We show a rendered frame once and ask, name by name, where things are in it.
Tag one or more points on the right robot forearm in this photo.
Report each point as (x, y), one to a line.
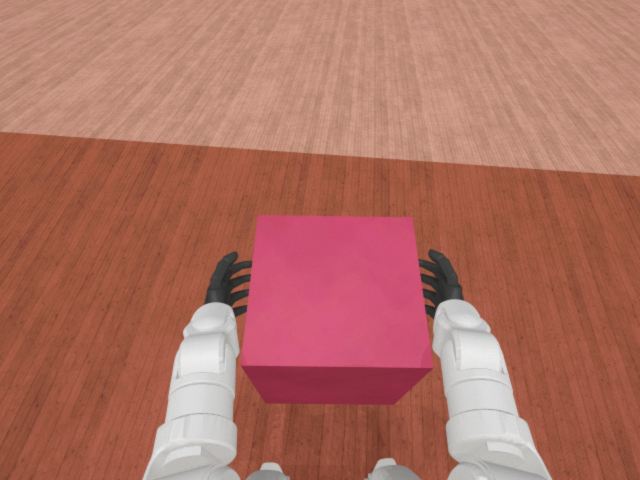
(483, 419)

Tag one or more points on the robot right shin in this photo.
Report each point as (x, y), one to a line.
(385, 462)

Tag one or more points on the robot left hand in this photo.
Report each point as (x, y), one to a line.
(221, 285)

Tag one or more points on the right robot upper arm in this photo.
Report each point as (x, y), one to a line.
(476, 469)

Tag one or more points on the robot left shin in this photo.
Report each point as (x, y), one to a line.
(270, 466)

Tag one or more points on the robot right hand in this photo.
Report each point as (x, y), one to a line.
(445, 284)

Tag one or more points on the carton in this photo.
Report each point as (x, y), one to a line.
(335, 312)

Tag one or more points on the left robot forearm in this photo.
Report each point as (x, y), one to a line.
(199, 428)

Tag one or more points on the robot shin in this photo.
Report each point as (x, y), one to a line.
(385, 462)
(270, 466)

